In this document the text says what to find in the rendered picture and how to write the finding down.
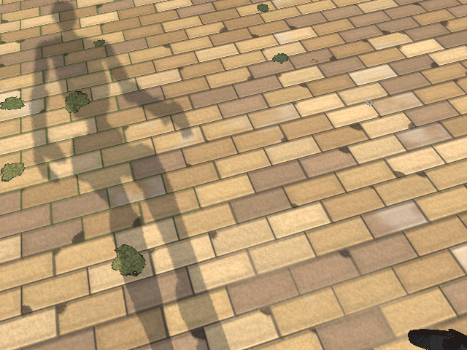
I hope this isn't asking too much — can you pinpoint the right robot hand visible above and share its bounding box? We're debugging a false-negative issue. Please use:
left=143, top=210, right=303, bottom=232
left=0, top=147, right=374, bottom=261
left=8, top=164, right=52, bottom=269
left=408, top=329, right=467, bottom=350

